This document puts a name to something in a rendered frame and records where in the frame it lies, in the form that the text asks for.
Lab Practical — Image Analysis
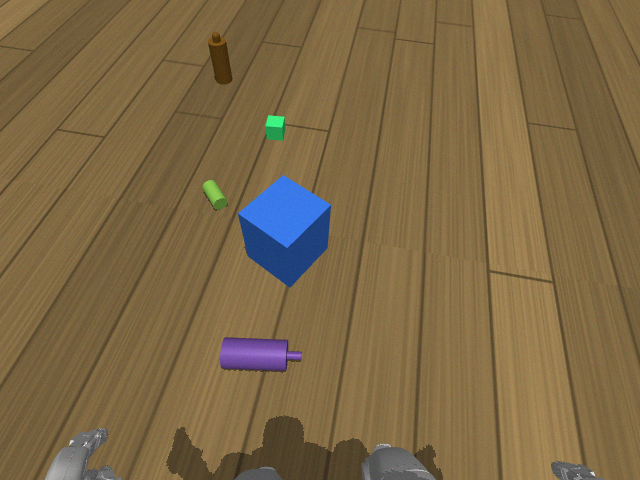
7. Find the right robot hand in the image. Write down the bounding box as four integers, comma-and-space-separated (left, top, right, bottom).
551, 461, 605, 480

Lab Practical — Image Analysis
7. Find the left robot hand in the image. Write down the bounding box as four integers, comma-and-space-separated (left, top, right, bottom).
44, 428, 121, 480

